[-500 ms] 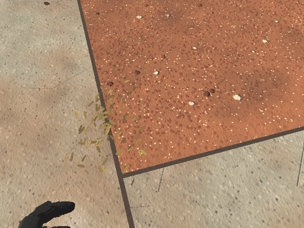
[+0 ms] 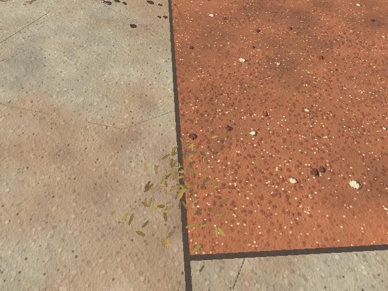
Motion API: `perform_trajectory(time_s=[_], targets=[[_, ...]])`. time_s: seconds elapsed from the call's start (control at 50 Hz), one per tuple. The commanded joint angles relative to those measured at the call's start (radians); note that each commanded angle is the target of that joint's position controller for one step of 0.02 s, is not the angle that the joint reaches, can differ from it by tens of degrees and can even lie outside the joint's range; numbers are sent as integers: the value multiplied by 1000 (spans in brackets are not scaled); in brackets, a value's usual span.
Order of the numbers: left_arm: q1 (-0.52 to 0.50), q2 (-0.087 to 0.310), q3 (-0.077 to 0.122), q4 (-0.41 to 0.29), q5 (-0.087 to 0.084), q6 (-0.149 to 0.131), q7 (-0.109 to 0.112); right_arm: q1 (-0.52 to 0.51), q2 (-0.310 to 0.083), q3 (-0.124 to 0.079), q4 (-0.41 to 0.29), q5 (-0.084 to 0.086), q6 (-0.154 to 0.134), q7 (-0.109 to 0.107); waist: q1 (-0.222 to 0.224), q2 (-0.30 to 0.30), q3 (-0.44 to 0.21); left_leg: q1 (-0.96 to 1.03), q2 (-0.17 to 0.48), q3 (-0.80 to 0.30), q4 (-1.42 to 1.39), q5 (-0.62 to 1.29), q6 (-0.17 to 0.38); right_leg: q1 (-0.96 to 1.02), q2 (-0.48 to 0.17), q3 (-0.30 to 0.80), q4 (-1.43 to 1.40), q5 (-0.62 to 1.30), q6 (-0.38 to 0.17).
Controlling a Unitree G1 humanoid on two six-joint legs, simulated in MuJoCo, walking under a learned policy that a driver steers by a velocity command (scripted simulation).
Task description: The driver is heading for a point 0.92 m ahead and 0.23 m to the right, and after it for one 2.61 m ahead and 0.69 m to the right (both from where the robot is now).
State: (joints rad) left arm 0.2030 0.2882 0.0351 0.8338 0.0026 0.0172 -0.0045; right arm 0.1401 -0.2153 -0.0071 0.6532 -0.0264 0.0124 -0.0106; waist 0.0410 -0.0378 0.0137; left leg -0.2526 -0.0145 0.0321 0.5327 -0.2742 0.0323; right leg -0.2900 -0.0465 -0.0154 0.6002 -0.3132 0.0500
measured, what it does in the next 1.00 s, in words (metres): walks ahead, turning right: right foot, then left foot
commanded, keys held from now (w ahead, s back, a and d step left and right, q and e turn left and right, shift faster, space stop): w+e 0.66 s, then w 0.14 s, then w+q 0.20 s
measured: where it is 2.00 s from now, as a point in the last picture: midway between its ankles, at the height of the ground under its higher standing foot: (281, 199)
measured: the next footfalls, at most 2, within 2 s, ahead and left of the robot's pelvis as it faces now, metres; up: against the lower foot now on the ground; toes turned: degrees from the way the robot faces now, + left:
right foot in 0.26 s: +0.07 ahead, -0.15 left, +0.00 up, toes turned -12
left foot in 0.74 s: +0.48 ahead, -0.08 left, +0.00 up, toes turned -28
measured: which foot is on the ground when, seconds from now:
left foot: down 0.00-0.26, up 0.28-0.72, down 0.74-1.00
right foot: up 0.00-0.24, down 0.26-0.74, up 0.76-1.00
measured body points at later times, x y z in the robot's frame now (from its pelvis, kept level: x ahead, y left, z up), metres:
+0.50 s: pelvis +0.13 -0.09 +0.02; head +0.14 -0.13 +0.46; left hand +0.22 +0.17 -0.09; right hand +0.25 -0.40 -0.08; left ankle +0.27 +0.05 -0.67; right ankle +0.04 -0.14 -0.73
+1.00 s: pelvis +0.40 -0.16 +0.01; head +0.43 -0.17 +0.46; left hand +0.68 -0.01 -0.08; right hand +0.31 -0.42 -0.11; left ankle +0.45 -0.06 -0.73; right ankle +0.41 -0.33 -0.68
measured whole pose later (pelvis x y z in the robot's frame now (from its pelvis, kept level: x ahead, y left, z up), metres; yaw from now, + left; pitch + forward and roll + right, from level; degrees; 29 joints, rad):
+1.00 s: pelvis +0.40 -0.16 +0.01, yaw -25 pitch +1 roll +2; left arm 0.14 0.29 0.04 0.68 0.00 -0.08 0.00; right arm 0.35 -0.27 -0.07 0.83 0.02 -0.08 0.02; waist -0.07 -0.03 0.04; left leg -0.18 -0.07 -0.03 0.31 -0.16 0.05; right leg -0.58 -0.08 0.06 0.86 -0.27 0.00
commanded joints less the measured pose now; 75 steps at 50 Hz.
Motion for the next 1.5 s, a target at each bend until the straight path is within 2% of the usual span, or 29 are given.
perform_trajectory(time_s=[0.02, 0.1, 0.16, 0.24, 0.26, 0.28, 0.3, 0.32, 0.36, 0.4, 0.5, 0.58, 0.66, 0.72, 0.74, 0.76, 0.78, 0.8, 0.84, 0.9, 0.98, 1.08, 1.16, 1.18, 1.2, 1.22, 1.24, 1.3, 1.5], targets=[[-61, 115, 29, -79, -16, -12, 2, 59, -233, -81, -37, 24, -3, -21, -81, 197, -43, 131, 267, -260, -217, -132, 143, -130, 31, -45, 84, -54, -26], [-144, 89, 32, -128, -38, -25, -16, 149, -234, -99, 0, 30, -33, -31, -125, 150, 70, 234, 424, -434, -324, -272, 221, -414, -55, 47, 299, -265, -106], [-91, 80, 33, -107, -39, -32, -29, 46, -227, -106, -10, 42, -48, -15, -73, 117, 27, 193, 362, -271, -342, -123, 175, -267, -66, 19, 188, -184, -120], [123, 81, 49, -7, -28, -27, -37, -36, -215, -110, -6, 55, -45, 8, 40, 91, -40, -37, 225, 4, -164, -81, 90, 177, 66, -131, -42, 60, -119], [210, 126, 70, 16, -31, -25, -29, -36, -173, -97, -7, 45, -51, 9, 73, 22, -58, -136, 179, 81, 28, -49, 43, 308, 58, -65, -84, 22, -152], [305, 265, 106, 12, -28, -31, -10, -77, -100, -73, -56, 18, -61, 10, 95, -263, -59, -402, 54, 175, 452, -192, -57, 433, -196, 395, -263, -71, -281], [280, 286, 96, -32, -12, -57, -22, -116, -114, -72, -96, 37, -87, 9, 93, -241, -74, -624, -37, -35, 629, -331, -62, 478, -315, 788, -418, -251, -433], [224, 225, 80, -53, -10, -78, -23, -109, -172, -83, -87, 65, -111, 18, 73, -130, -21, -697, 34, -100, 681, -268, -41, 480, -327, 736, -429, -256, -424], [147, 161, 59, -78, -20, -90, -18, -72, -201, -92, -48, 40, -134, 21, 19, -21, 31, -656, 91, -98, 592, -86, -20, 409, -248, 539, -394, -59, -346], [132, 142, 48, -92, -16, -86, -6, -66, -203, -99, -36, 16, -135, 23, -6, -33, 29, -556, 98, -90, 479, 24, -35, 344, -187, 415, -399, 159, -301], [182, 159, 56, -90, -19, -77, 26, -174, -127, -75, -65, 25, -125, 32, 11, -37, 46, -438, 28, -49, 175, 264, -82, 227, -95, 258, -409, 363, -260], [247, 157, 62, -70, -27, -72, 35, -295, -119, -67, -101, 39, -133, 51, 52, -63, 73, -353, -2, -56, 8, 370, -80, 183, -101, 285, -396, 305, -244], [246, 163, 76, -66, -33, -60, 45, -285, -156, -79, -105, 42, -146, 57, 23, -81, 66, -290, -1, -89, -58, 327, -44, 260, -145, 351, -323, 378, -220], [214, 147, 74, -81, -16, -52, 38, -36, -222, -113, -43, 34, -150, 40, -100, -105, -110, 60, -18, -32, -72, 283, 32, 267, -80, 287, -38, 767, -168], [201, 103, 56, -108, 0, -51, 33, 137, -260, -119, -23, 15, -147, 32, -173, -51, -271, 371, 127, -180, -12, 228, 101, 101, -29, 274, 219, 589, -144], [394, -22, 21, -103, -15, -62, 25, 240, -327, -135, 27, 11, -140, 40, -89, 302, -450, 752, 387, -680, -75, 32, 282, -273, 140, 209, 602, -131, -69], [390, 64, 31, -75, -45, -69, 23, 263, -234, -115, 47, 31, -139, 48, -119, 301, -422, 713, 406, -871, -221, -195, 281, -392, 113, 243, 736, -241, -66], [242, 137, 50, -104, -54, -74, 21, 178, -184, -100, 38, 39, -135, 41, -133, 192, -226, 548, 361, -707, -251, -219, 234, -443, 64, 221, 757, -166, -69], [76, 127, 47, -156, -16, -89, 21, 82, -163, -86, 46, 23, -123, 39, -91, 67, -49, 249, 276, -499, -288, 15, 209, -396, -4, 151, 661, -57, -77], [106, 71, 38, -158, -9, -96, 11, 68, -145, -75, 59, 25, -125, 37, -26, 124, -38, 114, 213, -396, -341, 173, 226, -300, -48, 124, 511, -35, -73], [-23, 21, 7, -203, 9, -107, 1, 84, -217, -95, 75, 49, -115, 21, -45, 116, 7, -22, 181, -291, -385, 188, 226, -220, -40, 70, 190, 88, -37], [-154, 71, 16, -241, -11, -121, -13, 183, -247, -102, 101, 64, -93, 14, -87, 112, -1, -18, 181, -303, -319, 140, 168, -90, 20, 77, -29, 297, -18], [-18, 128, 52, -213, -12, -129, -1, 204, -196, -84, 103, 50, -78, 9, 8, 115, -53, -68, 121, -320, -108, 60, 87, 188, 5, 71, -130, 210, -68], [134, 192, 71, -198, 4, -129, 10, 197, -124, -58, 81, 35, -82, 12, 78, 4, -164, -174, 47, -239, 182, -42, 40, 388, -164, 237, -157, 120, -131], [207, 280, 91, -180, 18, -112, 9, 295, -66, -39, 43, 52, -97, 9, 42, -281, -273, -442, -44, -119, 496, -312, -5, 597, -385, 627, -259, -75, -266], [206, 218, 82, -166, 8, -110, 1, 287, -158, -60, 52, 76, -98, 4, 51, -238, -224, -566, 10, -154, 664, -294, -13, 551, -386, 766, -328, -292, -297], [161, 152, 63, -172, 0, -113, 0, 218, -210, -76, 49, 76, -92, 3, 55, -148, -119, -597, 45, -165, 717, -203, -10, 466, -344, 631, -336, -265, -262], [25, 68, 37, -167, 13, -117, -3, 160, -177, -82, 41, 56, -68, 9, -14, -99, -6, -501, 116, -152, 645, -34, -25, 248, -231, 316, -389, 74, -215], [72, 153, 74, -89, -3, -121, 16, -64, -99, -52, -55, 47, -51, 56, 20, -11, 52, -429, 112, -61, 222, 297, -31, 235, -211, -55, -463, 372, -210]])
Velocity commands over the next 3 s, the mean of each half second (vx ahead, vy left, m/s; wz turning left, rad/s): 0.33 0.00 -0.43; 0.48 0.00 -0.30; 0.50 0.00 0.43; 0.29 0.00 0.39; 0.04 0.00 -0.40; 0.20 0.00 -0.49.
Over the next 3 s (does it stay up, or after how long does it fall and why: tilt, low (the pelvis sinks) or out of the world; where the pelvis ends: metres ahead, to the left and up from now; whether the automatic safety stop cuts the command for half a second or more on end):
stays up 0.98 -0.31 0.01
